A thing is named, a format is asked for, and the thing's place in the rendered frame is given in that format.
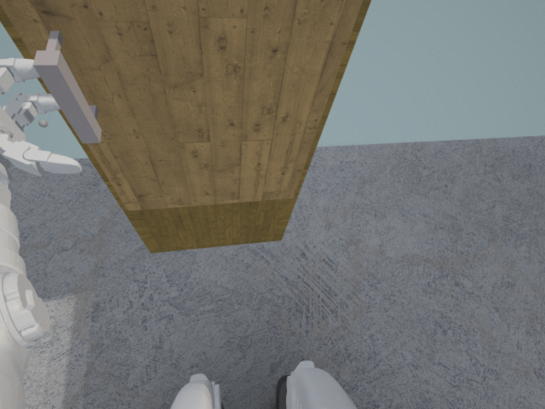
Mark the left robot hand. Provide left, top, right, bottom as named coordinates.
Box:
left=0, top=58, right=82, bottom=176

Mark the cupboard door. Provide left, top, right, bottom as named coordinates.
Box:
left=0, top=0, right=363, bottom=211

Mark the robot right thigh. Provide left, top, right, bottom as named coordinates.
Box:
left=286, top=368, right=358, bottom=409

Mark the handle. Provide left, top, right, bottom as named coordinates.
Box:
left=33, top=31, right=101, bottom=144

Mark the left robot forearm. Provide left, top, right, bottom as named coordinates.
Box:
left=0, top=163, right=26, bottom=276

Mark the robot left thigh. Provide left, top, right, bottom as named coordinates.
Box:
left=170, top=380, right=221, bottom=409

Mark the robot thigh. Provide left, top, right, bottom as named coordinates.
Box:
left=286, top=368, right=358, bottom=409
left=170, top=380, right=221, bottom=409

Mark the left robot upper arm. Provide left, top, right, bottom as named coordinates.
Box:
left=0, top=272, right=50, bottom=409

